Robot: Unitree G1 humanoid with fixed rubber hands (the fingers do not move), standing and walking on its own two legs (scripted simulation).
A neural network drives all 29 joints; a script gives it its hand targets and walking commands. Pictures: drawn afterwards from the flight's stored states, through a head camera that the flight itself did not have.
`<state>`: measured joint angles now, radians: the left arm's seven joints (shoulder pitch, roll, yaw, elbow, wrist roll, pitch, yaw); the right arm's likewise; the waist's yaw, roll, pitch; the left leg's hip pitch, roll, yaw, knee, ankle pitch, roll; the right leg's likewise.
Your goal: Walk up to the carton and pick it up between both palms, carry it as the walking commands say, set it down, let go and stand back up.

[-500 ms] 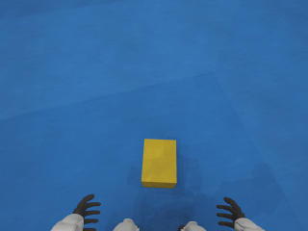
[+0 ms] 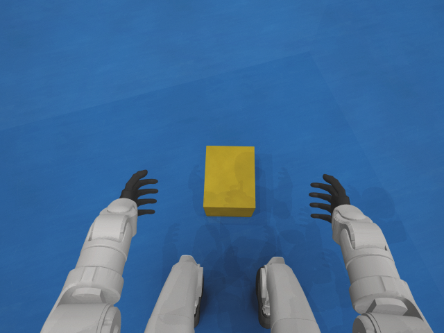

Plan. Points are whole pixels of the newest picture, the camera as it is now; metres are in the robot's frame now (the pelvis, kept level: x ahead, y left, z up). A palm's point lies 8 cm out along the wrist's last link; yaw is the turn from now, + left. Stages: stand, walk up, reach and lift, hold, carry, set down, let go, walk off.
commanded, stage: reach and lift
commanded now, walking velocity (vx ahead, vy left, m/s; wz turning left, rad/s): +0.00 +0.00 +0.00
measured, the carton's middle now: (229, 182) +0.53 +0.01 -0.60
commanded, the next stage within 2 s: none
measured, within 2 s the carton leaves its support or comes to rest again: neither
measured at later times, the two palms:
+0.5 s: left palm (149, 141) +0.48 +0.19 -0.13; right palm (322, 146) +0.47 -0.19 -0.13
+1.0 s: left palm (161, 128) +0.53 +0.18 -0.16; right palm (311, 132) +0.53 -0.19 -0.17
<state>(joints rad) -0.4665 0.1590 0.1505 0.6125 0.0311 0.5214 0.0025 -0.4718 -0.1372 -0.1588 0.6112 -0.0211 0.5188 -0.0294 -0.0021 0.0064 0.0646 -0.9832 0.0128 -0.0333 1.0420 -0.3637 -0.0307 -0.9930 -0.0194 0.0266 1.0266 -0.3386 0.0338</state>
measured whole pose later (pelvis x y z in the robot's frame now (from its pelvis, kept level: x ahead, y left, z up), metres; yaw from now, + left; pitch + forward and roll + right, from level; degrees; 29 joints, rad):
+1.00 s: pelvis +0.02 +0.00 -0.05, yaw +0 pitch +49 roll +1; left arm -1.15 0.20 0.39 0.86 0.12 0.12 0.02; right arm -1.15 -0.18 -0.40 0.86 -0.13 0.12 -0.04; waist 0.00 -0.01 -0.06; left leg -1.62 -0.01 -0.05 1.10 -0.33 -0.05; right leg -1.63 0.00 0.06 1.10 -0.31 0.04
